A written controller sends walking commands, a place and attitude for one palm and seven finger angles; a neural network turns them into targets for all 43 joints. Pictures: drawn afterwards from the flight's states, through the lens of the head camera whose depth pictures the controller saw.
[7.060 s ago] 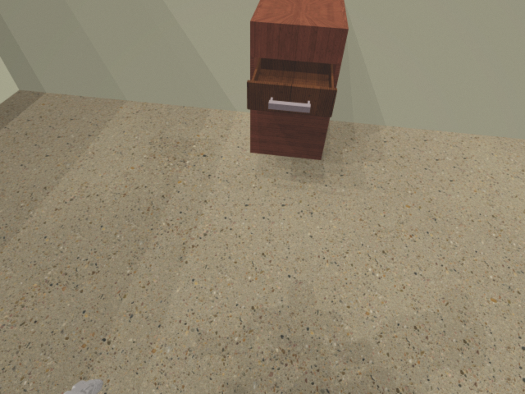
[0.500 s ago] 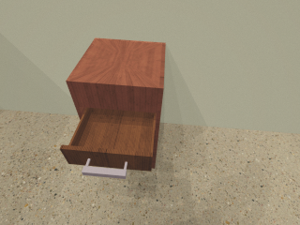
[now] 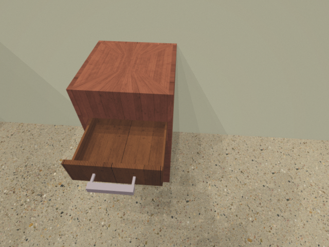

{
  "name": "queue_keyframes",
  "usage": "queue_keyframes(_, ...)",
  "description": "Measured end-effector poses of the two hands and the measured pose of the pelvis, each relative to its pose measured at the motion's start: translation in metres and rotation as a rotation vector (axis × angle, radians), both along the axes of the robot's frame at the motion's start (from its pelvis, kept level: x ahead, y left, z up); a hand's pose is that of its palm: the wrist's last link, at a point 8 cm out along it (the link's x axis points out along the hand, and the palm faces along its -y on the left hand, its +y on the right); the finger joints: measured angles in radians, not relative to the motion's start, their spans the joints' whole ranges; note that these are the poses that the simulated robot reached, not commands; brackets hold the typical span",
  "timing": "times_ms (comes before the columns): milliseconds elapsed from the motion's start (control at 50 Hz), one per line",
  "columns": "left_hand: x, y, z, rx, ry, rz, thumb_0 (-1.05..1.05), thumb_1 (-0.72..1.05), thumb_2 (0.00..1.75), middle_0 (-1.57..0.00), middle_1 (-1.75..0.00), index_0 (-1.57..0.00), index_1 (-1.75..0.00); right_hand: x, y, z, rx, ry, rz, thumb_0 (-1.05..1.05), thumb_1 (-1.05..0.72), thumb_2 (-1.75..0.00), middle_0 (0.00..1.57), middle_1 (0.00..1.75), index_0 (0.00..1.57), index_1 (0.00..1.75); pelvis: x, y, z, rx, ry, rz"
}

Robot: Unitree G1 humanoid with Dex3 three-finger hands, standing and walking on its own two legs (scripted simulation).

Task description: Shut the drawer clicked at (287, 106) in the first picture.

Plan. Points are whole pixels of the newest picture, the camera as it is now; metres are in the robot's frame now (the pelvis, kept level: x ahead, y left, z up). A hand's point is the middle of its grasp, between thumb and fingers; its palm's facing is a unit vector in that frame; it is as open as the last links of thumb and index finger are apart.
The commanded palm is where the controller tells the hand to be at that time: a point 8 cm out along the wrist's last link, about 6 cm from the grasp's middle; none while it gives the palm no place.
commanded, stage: come to a stop and stand still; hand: left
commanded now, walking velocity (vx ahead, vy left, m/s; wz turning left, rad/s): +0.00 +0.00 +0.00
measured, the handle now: (112, 183) +0.39 +0.23 -0.25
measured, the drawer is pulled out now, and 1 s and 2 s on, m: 0.25 0.25 0.25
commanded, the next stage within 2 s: look again from close up in 0.24 s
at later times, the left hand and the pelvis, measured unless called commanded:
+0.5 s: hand out of the picture -0.02 +0.20 -0.18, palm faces +0.00 -0.98 -0.21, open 7.4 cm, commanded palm none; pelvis -0.02 +0.03 -0.01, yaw +0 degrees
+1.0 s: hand out of the picture +0.02 +0.25 -0.18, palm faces +0.00 -0.98 -0.21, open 7.4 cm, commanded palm none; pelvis +0.00 +0.08 +0.00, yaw -1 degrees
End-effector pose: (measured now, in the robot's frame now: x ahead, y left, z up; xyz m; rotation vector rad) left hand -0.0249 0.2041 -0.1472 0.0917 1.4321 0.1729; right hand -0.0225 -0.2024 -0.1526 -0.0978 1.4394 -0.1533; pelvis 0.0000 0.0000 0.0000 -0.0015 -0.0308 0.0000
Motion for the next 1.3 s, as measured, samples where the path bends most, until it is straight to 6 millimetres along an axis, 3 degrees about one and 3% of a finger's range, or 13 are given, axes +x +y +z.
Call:
queue_keyframes(220, -0.012, 0.005, 0.0, -0.003, 0.005, 0.002, 0.01, 0.9, 0.9, -0.2, -0.3, -0.2, -0.3, -0.014, 0.004, 0.002, -0.001, 0.009, -0.002, 0.01, -0.91, -0.9, 0.2, 0.3, 0.2, 0.3, -0.007, 0.005, 0.001, -0.001, -0.001, -0.002)
queue_keyframes(420, -0.01, 0.024, 0.001, 0.018, -0.021, -0.051, 0.01, 0.9, 0.9, -0.2, -0.3, -0.2, -0.3, -0.021, 0.013, 0.0, 0.009, -0.008, -0.008, 0.01, -0.91, -0.9, 0.2, 0.3, 0.2, 0.3, -0.018, 0.015, -0.003, -0.003, 0.009, -0.007)
queue_keyframes(560, 0.01, 0.055, -0.002, 0.051, -0.068, -0.072, 0.01, 0.9, 0.9, -0.2, -0.3, -0.2, -0.3, -0.011, 0.019, -0.002, -0.019, -0.052, -0.018, 0.01, -0.91, -0.9, 0.2, 0.3, 0.2, 0.3, -0.016, 0.035, -0.008, -0.014, 0.02, -0.005)
queue_keyframes(720, 0.045, 0.08, -0.001, 0.053, -0.151, -0.086, 0.01, 0.9, 0.9, -0.2, -0.3, -0.2, -0.3, 0.004, 0.041, 0.002, -0.028, -0.084, 0.0, 0.01, -0.91, -0.9, 0.2, 0.3, 0.2, 0.3, -0.011, 0.057, -0.007, -0.011, 0.012, -0.013)
queue_keyframes(880, 0.05, 0.093, -0.001, 0.05, -0.139, -0.088, 0.01, 0.91, 0.9, -0.2, -0.3, -0.2, -0.3, 0.013, 0.053, 0.004, -0.034, -0.089, 0.006, 0.01, -0.92, -0.9, 0.2, 0.3, 0.2, 0.3, -0.007, 0.072, -0.005, -0.006, 0.003, -0.016)
queue_keyframes(1100, 0.023, 0.095, -0.003, 0.039, -0.034, -0.076, 0.01, 0.91, 0.9, -0.2, -0.3, -0.2, -0.3, 0.015, 0.058, 0.004, -0.027, -0.06, 0.004, 0.01, -0.91, -0.9, 0.2, 0.3, 0.2, 0.3, 0.001, 0.075, -0.004, 0.003, -0.004, -0.02)
queue_keyframes(1300, 0.02, 0.068, -0.002, 0.035, 0.028, -0.061, 0.01, 0.91, 0.9, -0.2, -0.3, -0.2, -0.3, 0.01, 0.04, -0.003, -0.018, 0.02, -0.03, 0.01, -0.91, -0.9, 0.2, 0.3, 0.2, 0.3, 0.026, 0.054, -0.006, 0.004, 0.008, -0.022)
